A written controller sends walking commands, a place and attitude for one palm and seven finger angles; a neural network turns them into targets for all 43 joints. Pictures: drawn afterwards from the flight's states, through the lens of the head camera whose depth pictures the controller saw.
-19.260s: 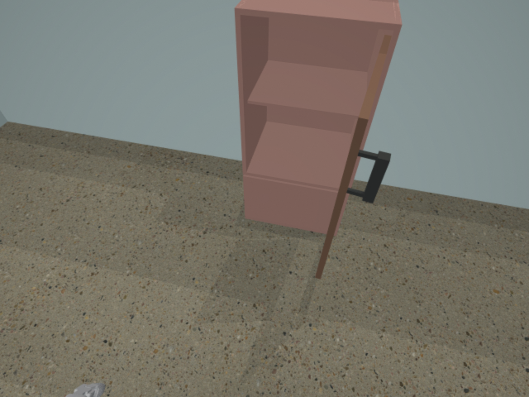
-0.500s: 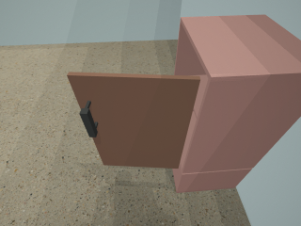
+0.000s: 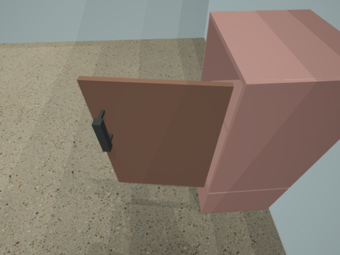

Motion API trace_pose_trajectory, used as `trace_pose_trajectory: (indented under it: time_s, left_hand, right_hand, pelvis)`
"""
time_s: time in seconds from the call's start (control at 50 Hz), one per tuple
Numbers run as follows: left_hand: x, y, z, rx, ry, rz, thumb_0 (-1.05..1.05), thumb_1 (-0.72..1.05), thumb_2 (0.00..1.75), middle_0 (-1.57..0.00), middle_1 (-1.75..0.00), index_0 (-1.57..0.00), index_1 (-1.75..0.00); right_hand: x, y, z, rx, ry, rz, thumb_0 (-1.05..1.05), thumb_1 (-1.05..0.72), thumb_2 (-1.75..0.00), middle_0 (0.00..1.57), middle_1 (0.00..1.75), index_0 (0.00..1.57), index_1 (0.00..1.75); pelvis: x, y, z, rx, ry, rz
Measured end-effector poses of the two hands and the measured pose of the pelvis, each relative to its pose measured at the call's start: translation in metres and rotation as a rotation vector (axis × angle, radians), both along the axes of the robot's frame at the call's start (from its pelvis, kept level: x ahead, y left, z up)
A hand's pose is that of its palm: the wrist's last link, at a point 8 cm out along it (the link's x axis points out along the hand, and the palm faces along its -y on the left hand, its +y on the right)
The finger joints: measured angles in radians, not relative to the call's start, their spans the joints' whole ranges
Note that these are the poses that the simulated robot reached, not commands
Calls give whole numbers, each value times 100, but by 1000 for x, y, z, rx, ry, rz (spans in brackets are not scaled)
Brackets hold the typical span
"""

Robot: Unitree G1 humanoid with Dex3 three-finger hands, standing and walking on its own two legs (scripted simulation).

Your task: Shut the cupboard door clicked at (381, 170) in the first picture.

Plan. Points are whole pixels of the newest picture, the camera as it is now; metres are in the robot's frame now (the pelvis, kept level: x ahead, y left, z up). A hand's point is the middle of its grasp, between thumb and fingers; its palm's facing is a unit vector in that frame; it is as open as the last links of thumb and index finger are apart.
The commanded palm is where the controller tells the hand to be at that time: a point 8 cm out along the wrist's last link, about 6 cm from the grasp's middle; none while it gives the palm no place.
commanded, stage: look again from close up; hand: left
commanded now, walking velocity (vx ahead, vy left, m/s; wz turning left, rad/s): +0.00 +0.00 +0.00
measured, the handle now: (104, 130) +0.46 +0.23 -0.02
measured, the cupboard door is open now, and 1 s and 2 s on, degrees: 82 82 82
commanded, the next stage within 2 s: raise the hand and make a fist in 0.38 s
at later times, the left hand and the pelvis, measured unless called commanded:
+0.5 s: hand out of the picture +0.04 +0.22 -0.18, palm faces -0.01 -0.98 -0.21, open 7.4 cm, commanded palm +0.11 +0.27 -0.07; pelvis +0.01 +0.04 +0.00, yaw -1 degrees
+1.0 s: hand out of the picture +0.13 +0.23 -0.06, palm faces +0.10 -0.99 -0.04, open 5.7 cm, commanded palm +0.13 +0.27 -0.05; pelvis -0.03 +0.02 -0.11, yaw +3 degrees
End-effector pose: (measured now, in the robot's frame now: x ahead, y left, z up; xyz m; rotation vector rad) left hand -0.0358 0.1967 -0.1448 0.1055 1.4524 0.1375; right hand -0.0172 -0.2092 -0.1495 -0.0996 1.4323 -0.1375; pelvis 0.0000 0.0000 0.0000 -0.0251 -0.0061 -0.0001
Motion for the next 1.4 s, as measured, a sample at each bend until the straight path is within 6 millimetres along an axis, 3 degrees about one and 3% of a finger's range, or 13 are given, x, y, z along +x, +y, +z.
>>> trace_pose_trajectory:
  time_s: [0.28, 0.5, 0.54, 0.64, 0.7, 0.74, 0.78, 0.88, 0.96, 1.06, 1.18, 1.3, 1.4]
  left_hand:
    - [64, 62, 1, 67, -136, -47, 0, 91, 89, -20, -29, -20, -30]
    - [71, 76, -1, 61, -119, -66, 0, 91, 89, -20, -29, -20, -30]
    - [98, 87, 18, 83, -300, 32, 1, 90, 89, -21, -30, -20, -30]
    - [185, 82, 117, 101, -1016, 37, 1, 91, 89, -23, -32, -22, -33]
    - [210, 73, 139, 29, -1323, -8, 1, 91, 89, -26, -36, -25, -36]
    - [210, 68, 135, -29, -1450, -82, 0, 91, 89, -28, -38, -28, -39]
    - [201, 65, 118, -78, -1494, -156, 0, 91, 89, -31, -42, -31, -43]
    - [160, 73, 72, -103, -1363, -112, 0, 90, 89, -40, -51, -40, -52]
    - [140, 81, 77, -19, -1372, -63, 1, 90, 89, -47, -59, -47, -59]
    - [156, 78, 95, -28, -1470, -133, 1, 90, 90, -56, -69, -56, -69]
    - [189, 75, 96, -119, -1378, -180, 1, 90, 90, -67, -81, -67, -81]
    - [193, 89, 105, -80, -1369, -131, 1, 90, 89, -78, -92, -78, -93]
    - [192, 94, 106, -77, -1393, -141, 1, 90, 90, -87, -102, -87, -103]
  right_hand:
    - [28, 17, 3, -35, -85, 26, 2, -93, -89, 20, 30, 20, 30]
    - [44, 23, 10, -58, -100, 35, 1, -92, -89, 20, 30, 20, 30]
    - [53, 19, 16, -98, -213, 33, 1, -91, -89, 20, 30, 20, 30]
    - [98, 8, 32, -104, -581, 75, 1, -91, -89, 20, 30, 20, 30]
    - [131, -2, 29, -95, -730, 128, 1, -91, -89, 20, 30, 20, 30]
    - [152, -8, 27, -105, -806, 151, 1, -90, -89, 20, 30, 20, 30]
    - [171, -14, 26, -119, -874, 167, 1, -90, -89, 20, 30, 20, 30]
    - [206, -15, 25, -139, -988, 219, 1, -90, -89, 20, 30, 20, 30]
    - [217, -2, 18, -127, -1002, 269, 1, -90, -89, 20, 30, 20, 30]
    - [208, 19, -2, -82, -934, 297, 1, -90, -89, 20, 30, 20, 30]
    - [178, 30, -18, -45, -818, 205, 1, -90, -89, 20, 30, 20, 30]
    - [154, 27, -17, -75, -742, 150, 2, -90, -89, 21, 30, 20, 30]
    - [153, 23, -14, -116, -728, 173, 2, -90, -89, 20, 30, 20, 30]
  pelvis:
    - [8, 29, -2, 27, -16, -10]
    - [13, 42, 0, 23, -11, -17]
    - [8, 42, -4, 19, -13, -6]
    - [1, 39, -19, 49, 26, 47]
    - [-9, 35, -39, 56, 94, 40]
    - [-16, 31, -56, 53, 145, 26]
    - [-23, 26, -73, 54, 182, 15]
    - [-31, 19, -103, 32, 220, 23]
    - [-32, 17, -110, 2, 230, 40]
    - [-34, 18, -112, -26, 245, 53]
    - [-31, 25, -103, -23, 257, 38]
    - [-23, 36, -94, -19, 261, 26]
    - [-21, 45, -95, -24, 265, 27]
